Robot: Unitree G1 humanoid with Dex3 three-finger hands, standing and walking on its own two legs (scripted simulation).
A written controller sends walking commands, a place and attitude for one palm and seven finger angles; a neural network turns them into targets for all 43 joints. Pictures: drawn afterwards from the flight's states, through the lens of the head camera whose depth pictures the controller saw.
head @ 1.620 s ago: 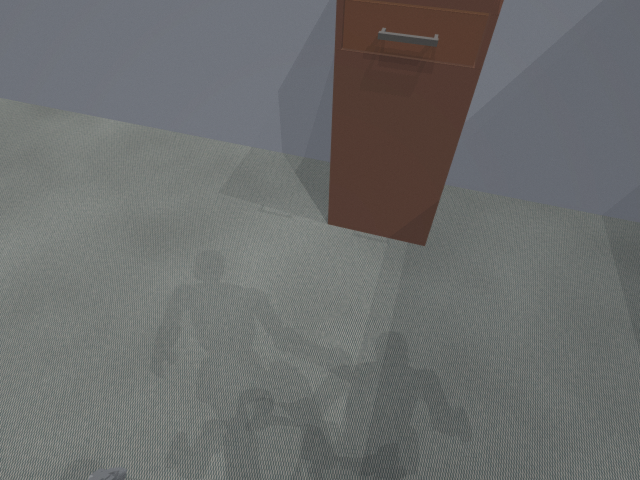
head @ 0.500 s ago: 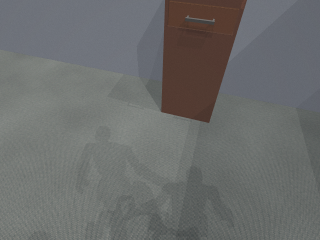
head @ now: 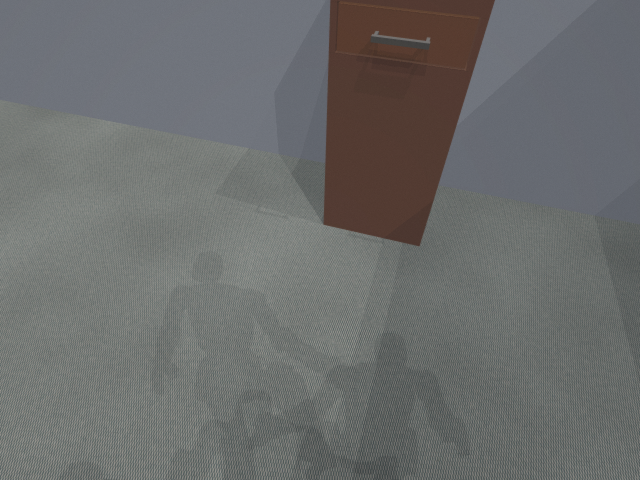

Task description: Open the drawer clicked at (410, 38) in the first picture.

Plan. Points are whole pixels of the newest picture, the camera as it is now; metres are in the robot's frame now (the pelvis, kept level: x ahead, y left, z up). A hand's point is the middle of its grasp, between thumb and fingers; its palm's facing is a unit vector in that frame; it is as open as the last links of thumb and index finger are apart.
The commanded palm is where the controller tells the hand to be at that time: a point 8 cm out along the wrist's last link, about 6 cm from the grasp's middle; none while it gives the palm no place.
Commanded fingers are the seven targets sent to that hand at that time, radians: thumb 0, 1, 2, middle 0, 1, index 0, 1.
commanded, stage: walk to a spot facing it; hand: left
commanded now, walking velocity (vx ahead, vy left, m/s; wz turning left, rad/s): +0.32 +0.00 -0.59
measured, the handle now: (401, 39) +1.22 -0.15 +0.06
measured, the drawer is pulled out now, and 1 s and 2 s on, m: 0.00 0.00 0.00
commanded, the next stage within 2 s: turn to face it in 1.06 s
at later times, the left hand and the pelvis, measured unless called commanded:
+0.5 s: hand out of the picture +0.07 +0.15 -0.17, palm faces -0.11 -0.98 -0.15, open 7.4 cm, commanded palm none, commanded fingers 0.00 0.90 0.90 -0.20 -0.30 -0.20 -0.30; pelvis +0.12 -0.02 -0.01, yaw -11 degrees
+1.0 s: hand (272, 280) +0.51 +0.13 -0.16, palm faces -0.43 -0.88 -0.22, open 7.4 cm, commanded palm none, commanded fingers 0.00 0.90 0.90 -0.20 -0.30 -0.20 -0.30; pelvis +0.31 +0.00 -0.01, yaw -28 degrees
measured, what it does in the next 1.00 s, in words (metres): walks ahead, turning right: left foot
